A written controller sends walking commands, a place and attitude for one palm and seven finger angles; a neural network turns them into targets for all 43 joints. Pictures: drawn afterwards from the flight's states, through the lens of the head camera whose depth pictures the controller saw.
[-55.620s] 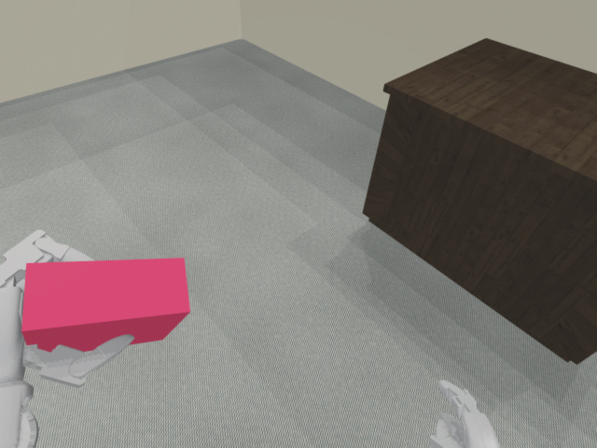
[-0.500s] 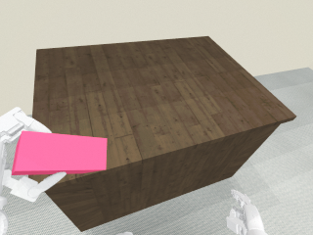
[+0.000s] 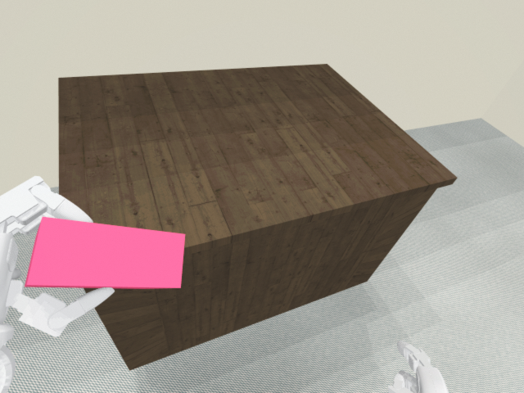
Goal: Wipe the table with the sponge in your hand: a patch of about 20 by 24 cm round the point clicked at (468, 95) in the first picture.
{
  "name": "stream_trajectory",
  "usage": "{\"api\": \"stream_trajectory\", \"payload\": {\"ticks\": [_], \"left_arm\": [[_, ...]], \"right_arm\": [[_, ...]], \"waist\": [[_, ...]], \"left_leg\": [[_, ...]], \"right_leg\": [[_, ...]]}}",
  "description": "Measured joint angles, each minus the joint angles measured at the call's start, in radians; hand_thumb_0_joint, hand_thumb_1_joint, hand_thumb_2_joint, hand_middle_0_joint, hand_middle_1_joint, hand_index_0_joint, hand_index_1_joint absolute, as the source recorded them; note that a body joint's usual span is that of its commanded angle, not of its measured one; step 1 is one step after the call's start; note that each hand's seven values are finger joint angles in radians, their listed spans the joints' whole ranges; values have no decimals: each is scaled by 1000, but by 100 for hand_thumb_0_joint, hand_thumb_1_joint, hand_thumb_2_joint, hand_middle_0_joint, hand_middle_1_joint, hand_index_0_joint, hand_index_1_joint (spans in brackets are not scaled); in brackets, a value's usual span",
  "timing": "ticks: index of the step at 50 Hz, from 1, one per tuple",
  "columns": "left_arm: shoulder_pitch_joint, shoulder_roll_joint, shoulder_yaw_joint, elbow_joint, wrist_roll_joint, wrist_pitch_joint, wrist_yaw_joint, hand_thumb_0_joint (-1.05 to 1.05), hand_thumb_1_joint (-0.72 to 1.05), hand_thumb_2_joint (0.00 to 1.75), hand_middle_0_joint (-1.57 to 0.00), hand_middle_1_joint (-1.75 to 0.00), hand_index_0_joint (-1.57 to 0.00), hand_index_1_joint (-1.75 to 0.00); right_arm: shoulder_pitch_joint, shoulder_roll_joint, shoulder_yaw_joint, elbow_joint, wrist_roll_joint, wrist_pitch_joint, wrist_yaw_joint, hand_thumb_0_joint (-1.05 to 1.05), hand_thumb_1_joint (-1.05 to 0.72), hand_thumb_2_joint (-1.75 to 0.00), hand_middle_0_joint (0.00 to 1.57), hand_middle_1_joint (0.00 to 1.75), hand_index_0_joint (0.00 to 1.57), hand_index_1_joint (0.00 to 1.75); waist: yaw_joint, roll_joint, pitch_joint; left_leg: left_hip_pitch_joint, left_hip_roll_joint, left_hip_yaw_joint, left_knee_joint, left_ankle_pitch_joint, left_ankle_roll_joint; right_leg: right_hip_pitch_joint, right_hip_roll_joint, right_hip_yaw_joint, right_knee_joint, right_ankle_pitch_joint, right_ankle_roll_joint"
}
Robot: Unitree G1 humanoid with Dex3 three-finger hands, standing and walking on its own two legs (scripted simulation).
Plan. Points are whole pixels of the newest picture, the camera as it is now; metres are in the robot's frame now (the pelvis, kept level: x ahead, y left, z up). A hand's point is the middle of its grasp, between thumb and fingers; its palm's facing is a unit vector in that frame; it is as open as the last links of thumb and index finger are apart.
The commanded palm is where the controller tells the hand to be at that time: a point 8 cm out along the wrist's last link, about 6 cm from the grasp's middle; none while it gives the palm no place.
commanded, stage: step back with the hand held close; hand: left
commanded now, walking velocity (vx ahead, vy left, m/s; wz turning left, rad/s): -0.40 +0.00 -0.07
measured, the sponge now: (125, 262) +0.23 +0.18 +0.15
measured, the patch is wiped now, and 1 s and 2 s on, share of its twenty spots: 1.00 1.00 1.00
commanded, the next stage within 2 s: stop stepping back and stand still in 0.10 s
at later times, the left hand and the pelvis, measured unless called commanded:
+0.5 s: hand out of the picture +0.02 +0.25 +0.18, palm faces +0.34 -0.91 -0.24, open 10.0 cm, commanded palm -0.02 +0.29 +0.19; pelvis -0.19 +0.02 +0.00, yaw -2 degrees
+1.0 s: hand out of the picture -0.14 +0.25 +0.18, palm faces +0.33 -0.90 -0.28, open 10.0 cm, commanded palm -0.17 +0.30 +0.19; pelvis -0.35 +0.03 -0.03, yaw -4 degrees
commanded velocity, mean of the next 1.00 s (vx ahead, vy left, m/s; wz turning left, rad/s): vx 0.22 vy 0.00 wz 0.00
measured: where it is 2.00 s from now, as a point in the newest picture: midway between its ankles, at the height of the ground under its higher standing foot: outside the picture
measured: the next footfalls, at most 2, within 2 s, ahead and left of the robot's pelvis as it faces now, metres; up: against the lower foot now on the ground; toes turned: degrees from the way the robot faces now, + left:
right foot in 0.36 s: -0.13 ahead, -0.12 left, +0.00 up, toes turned -5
left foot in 0.56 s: -0.17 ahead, +0.15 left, +0.00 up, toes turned -1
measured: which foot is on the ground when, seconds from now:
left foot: down 0.00-0.34, up 0.36-0.54, down 0.56-0.80, up 0.82-0.98, down 1.00-1.00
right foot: down 0.00-0.00, up 0.02-0.34, down 0.36-0.56, up 0.58-0.78, down 0.80-1.00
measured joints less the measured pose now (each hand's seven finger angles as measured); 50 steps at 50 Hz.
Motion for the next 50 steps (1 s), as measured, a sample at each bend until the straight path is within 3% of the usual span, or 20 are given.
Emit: {"api": "stream_trajectory", "payload": {"ticks": [2,7,12,16,18,19,22,24,26,28,29,30,33,35,39,41,43,45,47,50], "left_arm": [[-25,-3,28,37,-3,14,14,-1,-53,108,-74,-138,-78,-135],[-17,-47,11,48,-2,79,41,-1,-53,108,-73,-138,-77,-135],[-12,-59,-49,9,14,110,44,-1,-53,108,-73,-138,-77,-135],[4,-27,-28,20,10,115,45,-1,-53,108,-73,-138,-77,-135],[7,0,-4,15,9,118,43,-1,-53,108,-73,-138,-77,-135],[-6,-13,-10,19,10,116,37,-1,-53,108,-73,-138,-77,-135],[-28,-55,-51,55,-1,95,9,-1,-53,108,-73,-138,-77,-135],[-46,-60,-54,88,-3,84,-5,-1,-53,108,-74,-138,-77,-135],[-83,-60,-51,109,2,85,-5,-1,-53,108,-74,-138,-78,-135],[-110,-67,-39,94,-3,86,8,-1,-53,108,-74,-138,-78,-135],[-118,-60,-20,82,-5,82,16,-1,-53,108,-74,-138,-78,-135],[-111,-44,5,79,-4,76,25,-1,-53,108,-74,-138,-78,-135],[-42,-22,48,82,4,79,35,-1,-53,108,-73,-138,-77,-135],[-14,-26,34,94,5,72,27,-1,-53,108,-73,-138,-77,-135],[-16,-32,0,126,5,54,7,-1,-53,108,-74,-138,-77,-135],[-52,-19,-1,130,10,47,-1,-1,-53,108,-74,-138,-77,-135],[-86,-37,-9,137,8,45,-14,-1,-53,108,-74,-138,-77,-135],[-87,-54,-10,129,6,49,-22,-1,-53,108,-74,-138,-78,-135],[-71,-62,-7,99,5,57,-19,-1,-53,108,-74,-138,-78,-135],[-52,-62,-5,40,-5,62,0,-1,-53,108,-74,-138,-78,-135]], "right_arm": [[-18,1,2,5,-7,-3,1,1,-90,-90,21,30,20,30],[-32,28,15,6,-12,-68,24,1,-90,-90,20,30,20,30],[-18,57,40,17,-18,-95,26,1,-90,-90,21,30,20,30],[0,71,52,22,-17,-96,27,1,-90,-90,21,30,20,30],[5,65,60,2,-15,-96,28,1,-90,-90,21,30,20,30],[-3,45,57,5,-11,-93,30,1,-90,-90,21,30,20,30],[16,17,48,53,12,-70,37,1,-90,-90,21,30,20,30],[45,23,49,58,21,-44,41,1,-90,-90,21,30,20,30],[65,16,51,40,27,-37,37,1,-90,-90,21,30,20,30],[65,-22,51,-3,29,-59,26,1,-90,-90,21,30,20,30],[47,-29,42,-12,26,-75,20,1,-90,-90,21,30,20,30],[23,-14,35,-6,25,-84,16,1,-90,-90,21,30,20,30],[23,37,30,6,16,-112,32,1,-90,-90,21,30,20,30],[58,52,41,26,15,-131,46,1,-90,-90,20,30,20,30],[121,44,65,52,2,-133,51,1,-90,-90,21,30,20,30],[126,28,65,49,6,-125,55,1,-90,-90,21,30,20,30],[97,9,58,88,11,-111,56,1,-90,-90,21,30,20,30],[75,6,49,121,15,-97,60,2,-90,-90,21,30,20,30],[62,7,43,123,18,-96,57,2,-90,-90,21,30,20,30],[53,-13,44,77,18,-128,34,2,-90,-90,21,30,20,30]], "waist": [[11,-24,21],[27,-24,52],[12,5,39],[8,24,12],[22,6,12],[33,36,25],[49,62,3],[50,15,-42],[39,-23,-70],[18,-3,-72],[2,-3,-57],[-1,-29,-34],[-18,-63,-20],[-22,-47,-25],[-15,29,-20],[-2,53,4],[13,78,31],[25,64,20],[30,31,-6],[27,22,-36]], "left_leg": [[-2,-9,28,-38,65,35],[35,23,69,-149,173,38],[30,53,44,-234,262,30],[-1,51,28,-266,231,-5],[-66,24,47,-159,81,-38],[-124,28,25,8,-4,-50],[-214,8,-19,514,-41,-51],[-186,20,-5,607,-48,-36],[-95,50,9,473,-93,-11],[41,84,-7,173,-149,15],[36,78,-8,139,-173,-30],[22,59,21,167,-168,-45],[39,36,77,155,-100,-34],[61,39,75,106,-57,-30],[50,80,37,94,-47,-27],[-29,86,14,256,-151,-9],[-117,75,-13,511,-138,-5],[-158,64,5,632,-97,2],[-133,65,42,572,-112,19],[14,69,67,225,-172,42]], "right_leg": [[-54,-5,22,104,-76,-9],[-116,11,28,326,-169,-7],[-53,7,-9,289,-138,-4],[90,10,-62,76,-157,-33],[180,-20,-83,-114,-44,-79],[171,-12,-94,-114,23,-78],[142,-8,-105,-56,15,-33],[96,-32,-97,-33,13,-20],[22,-61,-98,19,9,-22],[-85,-68,-108,135,-37,-36],[-149,-76,-95,236,-98,-37],[-200,-82,-61,346,-141,-33],[-275,-70,-32,571,-154,-24],[-258,-70,-56,551,-110,-24],[-86,-61,-124,249,-91,-32],[-39,-56,-148,147,10,-61],[-64,-43,-171,187,22,-70],[-93,-42,-167,186,26,-74],[-135,-61,-163,178,35,-83],[-218,-88,-182,217,-26,-76]]}}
